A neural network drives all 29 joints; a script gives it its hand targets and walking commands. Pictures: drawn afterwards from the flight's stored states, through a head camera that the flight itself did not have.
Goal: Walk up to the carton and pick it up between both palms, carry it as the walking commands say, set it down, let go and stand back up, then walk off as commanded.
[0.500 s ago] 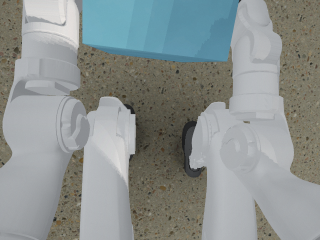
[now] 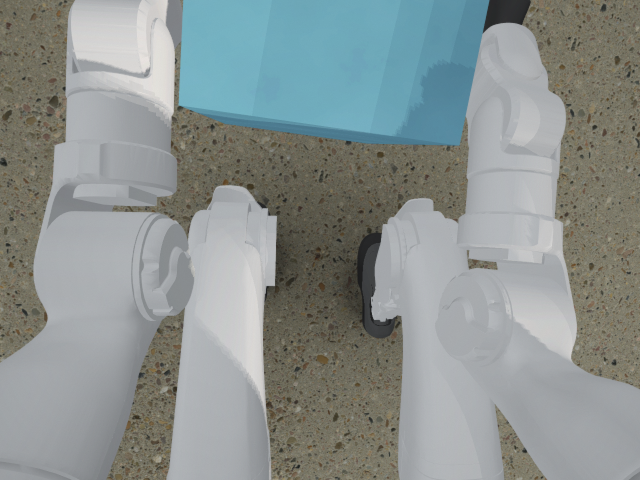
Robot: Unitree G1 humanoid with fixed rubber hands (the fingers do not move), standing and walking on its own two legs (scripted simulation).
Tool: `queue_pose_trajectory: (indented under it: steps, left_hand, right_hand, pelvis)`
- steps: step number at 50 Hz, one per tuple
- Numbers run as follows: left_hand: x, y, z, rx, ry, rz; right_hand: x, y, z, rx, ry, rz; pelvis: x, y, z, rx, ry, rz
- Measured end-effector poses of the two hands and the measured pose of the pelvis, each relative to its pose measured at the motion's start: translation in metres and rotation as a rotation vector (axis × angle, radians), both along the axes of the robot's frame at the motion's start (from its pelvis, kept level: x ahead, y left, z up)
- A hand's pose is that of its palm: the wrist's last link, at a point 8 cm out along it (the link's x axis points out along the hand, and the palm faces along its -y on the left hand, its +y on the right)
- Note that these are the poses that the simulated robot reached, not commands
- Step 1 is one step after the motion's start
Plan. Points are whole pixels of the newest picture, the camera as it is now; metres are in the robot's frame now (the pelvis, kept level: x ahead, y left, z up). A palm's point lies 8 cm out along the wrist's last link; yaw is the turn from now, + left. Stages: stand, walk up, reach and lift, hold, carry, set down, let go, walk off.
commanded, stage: reach and lift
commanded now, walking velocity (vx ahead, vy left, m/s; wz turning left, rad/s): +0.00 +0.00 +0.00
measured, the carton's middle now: (320, 28) +0.52 +0.04 -0.16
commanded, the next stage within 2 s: none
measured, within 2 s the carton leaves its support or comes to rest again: neither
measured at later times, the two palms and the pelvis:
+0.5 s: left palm out of the picture +0.54 +0.17 +0.00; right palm (557, 9) +0.50 -0.12 -0.01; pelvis +0.00 +0.00 +0.05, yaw +0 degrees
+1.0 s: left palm out of the picture +0.52 +0.17 +0.07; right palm out of the picture +0.48 -0.13 +0.06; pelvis +0.00 +0.00 +0.11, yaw +1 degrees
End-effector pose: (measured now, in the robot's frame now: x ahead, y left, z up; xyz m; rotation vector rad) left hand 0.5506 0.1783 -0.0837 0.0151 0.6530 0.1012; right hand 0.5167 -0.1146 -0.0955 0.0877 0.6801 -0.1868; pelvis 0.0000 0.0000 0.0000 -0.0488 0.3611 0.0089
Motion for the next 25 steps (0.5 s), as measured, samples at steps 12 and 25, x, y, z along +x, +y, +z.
queue_pose_trajectory:
  steps: [12,25]
  left_hand:
    - [-0.003,0.001,0.055,0.002,-0.06,0.006]
    - [-0.014,-0.006,0.08,-0.013,-0.033,-0.005]
  right_hand:
    - [0.001,0.0,0.055,-0.004,-0.061,0.009]
    - [-0.015,-0.005,0.082,-0.012,-0.034,-0.004]
  pelvis:
    - [-0.003,-0.002,0.023,0.005,-0.05,0.004]
    - [-0.003,0.0,0.052,0.001,-0.08,0.007]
